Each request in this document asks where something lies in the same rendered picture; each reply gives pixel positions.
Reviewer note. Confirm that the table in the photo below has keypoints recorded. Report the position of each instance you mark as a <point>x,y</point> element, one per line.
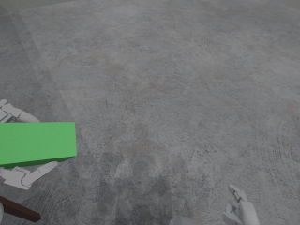
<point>19,211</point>

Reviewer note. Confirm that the left robot hand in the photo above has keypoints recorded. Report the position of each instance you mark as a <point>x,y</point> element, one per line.
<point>20,177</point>

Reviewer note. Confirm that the right robot hand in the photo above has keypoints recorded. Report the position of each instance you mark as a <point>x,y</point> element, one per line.
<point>243,213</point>

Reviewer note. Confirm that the sponge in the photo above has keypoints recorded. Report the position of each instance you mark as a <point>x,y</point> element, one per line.
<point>36,143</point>

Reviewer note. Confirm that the right robot thigh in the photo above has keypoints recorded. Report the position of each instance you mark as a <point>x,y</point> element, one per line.
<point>181,220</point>

